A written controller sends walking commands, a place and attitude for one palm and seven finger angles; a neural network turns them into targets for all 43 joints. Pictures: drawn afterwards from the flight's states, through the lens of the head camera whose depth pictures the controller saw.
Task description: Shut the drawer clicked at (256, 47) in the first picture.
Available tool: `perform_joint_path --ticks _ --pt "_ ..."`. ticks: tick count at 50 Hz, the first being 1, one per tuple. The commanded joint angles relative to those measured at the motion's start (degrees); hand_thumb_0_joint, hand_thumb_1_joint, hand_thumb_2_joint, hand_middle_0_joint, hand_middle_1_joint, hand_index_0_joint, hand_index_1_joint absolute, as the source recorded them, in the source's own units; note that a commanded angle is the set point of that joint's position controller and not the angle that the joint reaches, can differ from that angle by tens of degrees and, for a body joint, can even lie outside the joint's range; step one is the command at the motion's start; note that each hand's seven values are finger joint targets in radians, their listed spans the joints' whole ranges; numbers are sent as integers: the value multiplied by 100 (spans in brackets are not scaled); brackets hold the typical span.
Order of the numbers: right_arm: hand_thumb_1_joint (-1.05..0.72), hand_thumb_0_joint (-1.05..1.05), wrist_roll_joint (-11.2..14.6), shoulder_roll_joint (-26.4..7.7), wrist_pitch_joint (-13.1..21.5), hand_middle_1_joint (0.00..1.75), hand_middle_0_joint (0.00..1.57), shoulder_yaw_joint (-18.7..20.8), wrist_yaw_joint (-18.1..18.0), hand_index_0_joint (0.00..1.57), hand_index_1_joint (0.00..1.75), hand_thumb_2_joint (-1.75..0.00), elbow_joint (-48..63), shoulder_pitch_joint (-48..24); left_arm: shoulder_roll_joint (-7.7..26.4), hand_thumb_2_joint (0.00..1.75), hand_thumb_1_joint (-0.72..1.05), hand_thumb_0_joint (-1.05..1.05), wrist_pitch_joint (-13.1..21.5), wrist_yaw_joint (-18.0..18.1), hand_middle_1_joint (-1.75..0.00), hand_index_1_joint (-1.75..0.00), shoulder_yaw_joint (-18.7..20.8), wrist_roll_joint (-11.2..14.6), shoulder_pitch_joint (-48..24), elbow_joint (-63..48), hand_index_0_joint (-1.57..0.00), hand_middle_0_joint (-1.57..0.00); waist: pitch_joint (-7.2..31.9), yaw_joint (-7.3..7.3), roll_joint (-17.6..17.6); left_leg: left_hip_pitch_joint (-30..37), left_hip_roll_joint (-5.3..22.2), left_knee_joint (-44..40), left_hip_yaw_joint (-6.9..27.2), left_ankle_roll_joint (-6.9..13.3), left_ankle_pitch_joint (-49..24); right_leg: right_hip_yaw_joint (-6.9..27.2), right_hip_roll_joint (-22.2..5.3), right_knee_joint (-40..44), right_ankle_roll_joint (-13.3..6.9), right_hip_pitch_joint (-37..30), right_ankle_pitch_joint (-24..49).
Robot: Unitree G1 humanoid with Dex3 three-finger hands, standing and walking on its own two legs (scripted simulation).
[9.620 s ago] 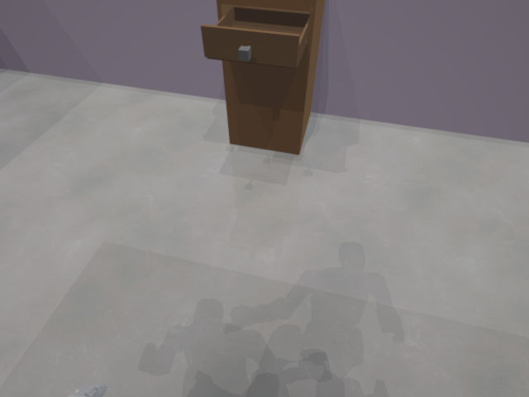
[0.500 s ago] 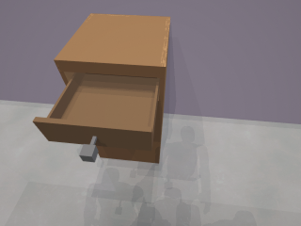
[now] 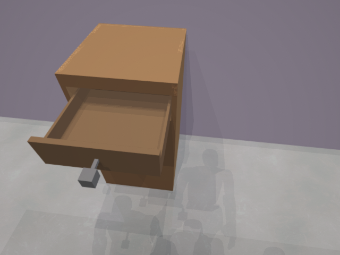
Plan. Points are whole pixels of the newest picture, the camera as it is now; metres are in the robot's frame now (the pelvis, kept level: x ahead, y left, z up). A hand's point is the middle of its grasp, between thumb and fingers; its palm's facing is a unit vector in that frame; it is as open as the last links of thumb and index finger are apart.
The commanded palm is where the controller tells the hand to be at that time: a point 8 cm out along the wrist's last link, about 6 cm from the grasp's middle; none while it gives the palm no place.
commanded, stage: come to a stop and stand still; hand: left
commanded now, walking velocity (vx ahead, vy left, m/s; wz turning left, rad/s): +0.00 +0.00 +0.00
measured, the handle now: (92, 171) +0.35 +0.25 -0.06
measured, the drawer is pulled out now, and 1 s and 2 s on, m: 0.26 0.26 0.26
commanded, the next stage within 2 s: look again from close up in 0.32 s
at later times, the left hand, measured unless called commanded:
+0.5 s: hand out of the picture -0.03 +0.15 -0.18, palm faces +0.03 -0.98 -0.18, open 7.4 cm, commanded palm none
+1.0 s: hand out of the picture +0.00 +0.21 -0.17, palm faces +0.01 -0.98 -0.22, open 7.4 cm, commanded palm none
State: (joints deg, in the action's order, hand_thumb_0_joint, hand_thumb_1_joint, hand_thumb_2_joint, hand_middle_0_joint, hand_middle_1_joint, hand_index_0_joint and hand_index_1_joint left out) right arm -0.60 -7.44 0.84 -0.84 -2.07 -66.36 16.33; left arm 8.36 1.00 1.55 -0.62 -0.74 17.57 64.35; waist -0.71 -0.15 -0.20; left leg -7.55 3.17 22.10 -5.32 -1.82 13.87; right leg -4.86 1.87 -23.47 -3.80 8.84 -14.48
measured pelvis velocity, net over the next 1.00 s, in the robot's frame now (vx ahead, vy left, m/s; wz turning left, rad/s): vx -0.01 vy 0.03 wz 0.00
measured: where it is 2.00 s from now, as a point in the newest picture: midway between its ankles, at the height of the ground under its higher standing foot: outside the picture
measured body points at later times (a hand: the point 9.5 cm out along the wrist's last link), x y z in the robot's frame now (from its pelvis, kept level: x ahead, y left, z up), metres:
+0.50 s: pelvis -0.01 -0.01 +0.00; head +0.01 -0.01 +0.45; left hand -0.03 +0.20 -0.16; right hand -0.01 -0.22 -0.17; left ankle -0.03 +0.13 -0.73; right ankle -0.02 -0.07 -0.74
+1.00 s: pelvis -0.01 +0.03 +0.00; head +0.00 +0.02 +0.45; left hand +0.00 +0.26 -0.15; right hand -0.03 -0.17 -0.17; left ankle -0.03 +0.13 -0.74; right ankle -0.02 -0.07 -0.74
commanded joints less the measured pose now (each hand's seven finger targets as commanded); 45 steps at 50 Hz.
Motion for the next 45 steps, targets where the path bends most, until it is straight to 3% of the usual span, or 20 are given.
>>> perform_joint_path --ticks 1,20,21,22,23,24,25,26,28,29,30,32,34,38,41,45 --pt "-90 0 2 -418 43 30 20 52 -16 20 30 -90 96 402 540 90 90 0 112 66 -30 -30 92 22 423 -135 -20 -20 -250 -3 -74 -85 335 -248 378 247 -598 810 -841 531 137 181 1362" --pt "-90 0 -8 -291 14 30 20 45 -45 20 30 -90 57 596 402 90 90 0 109 86 -30 -30 103 23 632 -35 -20 -20 -426 -25 -89 -243 292 -181 344 208 -493 786 -816 641 199 167 1230" --pt "-90 0 27 -561 94 30 20 166 4 20 30 -90 469 -135 617 90 90 0 243 336 -30 -30 180 -57 974 125 -20 -20 -771 -208 -131 -1152 153 1423 -156 -12 198 1385 -1339 427 895 118 5275" --pt "-90 0 44 -228 -34 30 20 160 1 20 30 -90 685 330 882 90 90 0 280 302 -30 -30 237 -61 951 -153 -20 -20 -160 100 -139 -1213 10 1840 408 186 955 1534 -1691 357 764 -350 5279" --pt "-90 0 69 -215 -23 30 20 172 23 20 30 -90 714 358 731 90 90 0 266 267 -30 -30 189 -74 719 -207 -20 -20 118 153 61 -1084 120 1900 458 224 935 1226 -1595 279 124 -240 4129" --pt "-90 0 62 -123 -27 30 20 149 63 20 30 -90 763 473 728 90 90 0 261 228 -30 -30 191 -46 457 -357 -20 -20 440 210 84 -829 49 1539 355 224 765 1141 -1510 232 -312 -305 3424" --pt "-90 0 39 -155 -25 30 20 142 74 20 30 -90 749 599 690 90 90 0 251 204 -30 -30 187 -44 337 -447 -20 -20 480 243 -231 -585 -29 1184 292 211 577 1053 -1395 278 -389 -97 2373" --pt "-90 0 13 -201 -13 30 20 142 73 20 30 -90 704 675 624 90 90 0 225 185 -30 -30 175 -27 251 -461 -20 -20 291 265 -313 -357 -45 834 305 215 341 1023 -1274 306 -339 226 1540" --pt "-90 0 -28 -379 34 30 20 130 63 20 30 -90 677 799 444 90 90 0 160 148 -30 -30 137 10 187 -473 -20 -20 -230 235 -2 -375 199 363 598 333 -85 905 -896 246 -118 726 229" --pt "-90 0 -41 -447 62 30 20 123 55 20 30 -90 694 798 413 90 90 0 138 136 -30 -30 137 9 218 -478 -20 -20 -364 174 69 -564 335 260 703 398 -272 813 -759 179 -46 665 161" --pt "-90 0 -42 -486 84 30 20 91 51 20 30 -90 690 693 428 90 90 0 95 114 -30 -30 127 18 196 -462 -20 -20 -403 108 573 -756 351 73 848 421 -389 725 -692 26 -10 473 140" --pt "-90 0 -34 -518 97 30 20 59 27 20 30 -90 719 539 437 90 90 0 67 90 -30 -30 109 28 285 -414 -20 -20 -488 -3 419 -926 350 -75 901 457 -362 666 -655 -24 35 271 228" --pt "-90 0 -34 -554 97 30 20 49 25 20 30 -90 694 568 462 90 90 0 51 73 -30 -30 89 27 241 -401 -20 -20 -575 -6 147 -972 315 -185 929 458 -210 688 -662 16 47 257 139" --pt "-90 0 -40 -606 98 30 20 18 30 20 30 -90 611 588 492 90 90 0 24 62 -30 -30 88 38 205 -431 -20 -20 -607 -23 46 -960 282 -332 935 470 -1 685 -697 42 69 261 11" --pt "-90 0 -42 -626 123 30 20 3 27 20 30 -90 540 609 502 90 90 0 20 64 -30 -30 91 41 219 -427 -20 -20 -412 -24 106 -799 300 -368 954 484 -234 654 -696 -48 92 157 212" --pt "-90 0 -33 -612 131 30 20 -17 25 20 30 -90 446 599 508 90 90 0 17 64 -30 -30 86 34 202 -394 -20 -20 -458 -27 69 -753 273 -371 911 479 -399 654 -726 -41 107 150 334"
